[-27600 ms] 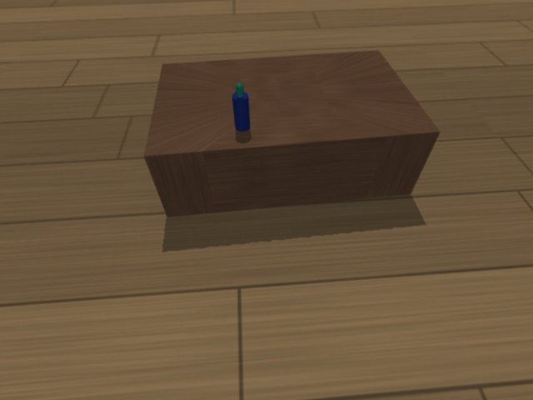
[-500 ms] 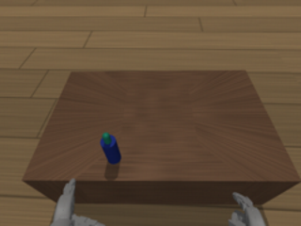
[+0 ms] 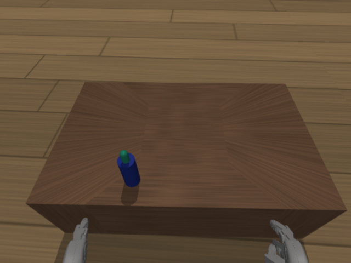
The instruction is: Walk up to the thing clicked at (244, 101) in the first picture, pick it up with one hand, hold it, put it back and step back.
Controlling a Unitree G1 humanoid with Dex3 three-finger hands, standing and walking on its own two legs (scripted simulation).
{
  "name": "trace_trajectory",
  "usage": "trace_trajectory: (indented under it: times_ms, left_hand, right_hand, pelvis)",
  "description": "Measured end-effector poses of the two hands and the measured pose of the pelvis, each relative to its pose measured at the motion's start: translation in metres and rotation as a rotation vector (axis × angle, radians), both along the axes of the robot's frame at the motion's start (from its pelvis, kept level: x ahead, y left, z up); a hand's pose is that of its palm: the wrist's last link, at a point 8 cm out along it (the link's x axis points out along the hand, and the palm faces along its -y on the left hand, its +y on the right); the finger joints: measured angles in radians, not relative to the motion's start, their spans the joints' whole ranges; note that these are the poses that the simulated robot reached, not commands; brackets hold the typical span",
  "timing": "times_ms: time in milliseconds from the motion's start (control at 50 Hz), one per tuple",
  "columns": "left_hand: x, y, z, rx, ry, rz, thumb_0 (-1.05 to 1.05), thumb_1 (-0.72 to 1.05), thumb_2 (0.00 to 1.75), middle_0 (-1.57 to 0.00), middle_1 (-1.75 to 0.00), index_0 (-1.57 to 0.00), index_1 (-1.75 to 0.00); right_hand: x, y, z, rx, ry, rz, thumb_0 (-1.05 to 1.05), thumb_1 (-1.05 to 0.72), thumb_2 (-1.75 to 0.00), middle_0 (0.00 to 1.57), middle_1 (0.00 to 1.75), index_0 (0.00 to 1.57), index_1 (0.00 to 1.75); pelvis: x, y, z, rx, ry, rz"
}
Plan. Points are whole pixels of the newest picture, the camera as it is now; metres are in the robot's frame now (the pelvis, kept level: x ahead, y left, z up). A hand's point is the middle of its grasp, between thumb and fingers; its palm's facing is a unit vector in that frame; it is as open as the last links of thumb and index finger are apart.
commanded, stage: home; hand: left
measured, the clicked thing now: (128, 167) +0.51 +0.20 -0.25
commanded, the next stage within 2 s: stand in 1.48 s
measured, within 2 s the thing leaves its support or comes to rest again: neither
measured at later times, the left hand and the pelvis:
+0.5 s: hand out of the picture +0.09 +0.26 -0.11, palm faces +0.01 -0.92 -0.39, open 17.2 cm; pelvis +0.02 +0.01 +0.03, yaw +1 degrees
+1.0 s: hand out of the picture +0.05 +0.25 -0.11, palm faces +0.04 -0.92 -0.39, open 17.3 cm; pelvis +0.01 +0.00 +0.04, yaw +2 degrees
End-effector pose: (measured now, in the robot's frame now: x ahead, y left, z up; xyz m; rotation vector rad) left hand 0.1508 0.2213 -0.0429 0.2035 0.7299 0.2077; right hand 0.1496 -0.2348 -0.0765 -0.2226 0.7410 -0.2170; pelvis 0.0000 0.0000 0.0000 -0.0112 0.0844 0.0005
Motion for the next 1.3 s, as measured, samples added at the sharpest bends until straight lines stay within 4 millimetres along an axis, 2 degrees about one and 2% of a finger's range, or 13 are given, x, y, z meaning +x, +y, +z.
trace_trajectory:
  times_ms: [60, 160, 280, 380, 520, 820, 1100, 1300]
  left_hand:
    - [-0.004, 0.007, -0.009, 0.032, 0.026, -0.050, 0.00, -0.53, 0.06, -0.05, -0.05, -0.05, -0.05]
    - [-0.022, 0.035, -0.027, 0.081, 0.162, -0.090, 0.00, -0.51, 0.07, -0.06, -0.06, -0.06, -0.05]
    - [-0.049, 0.064, -0.028, 0.121, 0.283, -0.033, -0.01, -0.48, 0.09, -0.06, -0.06, -0.06, -0.06]
    - [-0.065, 0.076, -0.027, 0.133, 0.360, 0.008, 0.00, -0.48, 0.09, -0.06, -0.06, -0.06, -0.06]
    - [-0.075, 0.076, -0.030, 0.113, 0.428, 0.041, 0.00, -0.49, 0.08, -0.06, -0.06, -0.06, -0.06]
    - [-0.087, 0.071, -0.029, 0.089, 0.472, 0.072, 0.00, -0.50, 0.07, -0.06, -0.06, -0.06, -0.06]
    - [-0.113, 0.072, -0.028, 0.091, 0.548, 0.099, 0.00, -0.52, 0.06, -0.05, -0.05, -0.05, -0.05]
    - [-0.109, 0.068, -0.030, 0.075, 0.547, 0.102, 0.00, -0.52, 0.06, -0.05, -0.05, -0.05, -0.05]
  right_hand:
    - [-0.007, -0.001, -0.006, -0.022, 0.058, 0.051, 0.01, -0.90, -0.90, 0.21, 0.30, 0.20, 0.30]
    - [-0.027, -0.017, -0.021, -0.022, 0.226, 0.082, 0.01, -0.90, -0.90, 0.21, 0.30, 0.20, 0.30]
    - [-0.047, -0.036, -0.024, -0.020, 0.314, 0.033, 0.01, -0.90, -0.90, 0.21, 0.30, 0.20, 0.30]
    - [-0.057, -0.042, -0.024, -0.019, 0.382, 0.018, 0.01, -0.90, -0.90, 0.21, 0.30, 0.20, 0.30]
    - [-0.064, -0.040, -0.022, -0.017, 0.442, 0.021, 0.01, -0.90, -0.90, 0.21, 0.30, 0.20, 0.30]
    - [-0.060, -0.042, -0.017, -0.014, 0.447, 0.041, 0.01, -0.90, -0.90, 0.21, 0.30, 0.20, 0.30]
    - [-0.081, -0.059, -0.018, -0.028, 0.519, 0.035, 0.01, -0.91, -0.90, 0.21, 0.30, 0.20, 0.30]
    - [-0.085, -0.063, -0.017, -0.034, 0.538, 0.032, 0.01, -0.91, -0.90, 0.21, 0.30, 0.20, 0.30]
  pelvis:
    - [0.000, 0.001, 0.001, 0.002, -0.019, 0.000]
    - [0.007, 0.004, 0.005, 0.011, -0.062, 0.000]
    - [0.017, 0.005, 0.014, 0.012, -0.092, 0.006]
    - [0.019, 0.005, 0.021, 0.012, -0.104, 0.014]
    - [0.020, 0.006, 0.029, 0.012, -0.119, 0.024]
    - [0.014, 0.001, 0.037, 0.013, -0.153, 0.036]
    - [0.006, -0.007, 0.040, 0.013, -0.146, 0.038]
    - [0.008, -0.009, 0.040, 0.012, -0.146, 0.039]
